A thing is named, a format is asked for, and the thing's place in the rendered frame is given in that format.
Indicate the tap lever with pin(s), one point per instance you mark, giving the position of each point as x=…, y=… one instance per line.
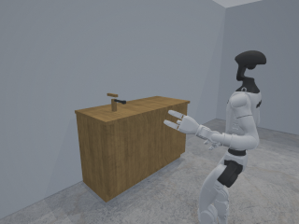
x=120, y=101

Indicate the counter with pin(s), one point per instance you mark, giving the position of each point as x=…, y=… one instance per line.
x=122, y=144

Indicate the right robot hand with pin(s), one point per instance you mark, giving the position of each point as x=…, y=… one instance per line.
x=212, y=145

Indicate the robot right upper arm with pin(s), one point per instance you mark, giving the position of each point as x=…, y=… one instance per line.
x=258, y=120

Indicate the humanoid robot torso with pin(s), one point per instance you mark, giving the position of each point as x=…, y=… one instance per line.
x=239, y=157

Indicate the robot left upper arm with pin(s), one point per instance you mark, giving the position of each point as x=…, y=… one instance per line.
x=241, y=105

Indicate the left robot shin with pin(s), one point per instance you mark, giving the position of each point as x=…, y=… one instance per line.
x=205, y=217

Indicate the left robot forearm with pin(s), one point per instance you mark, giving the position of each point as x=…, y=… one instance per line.
x=232, y=141

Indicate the left robot hand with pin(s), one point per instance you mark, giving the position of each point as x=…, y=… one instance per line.
x=187, y=125

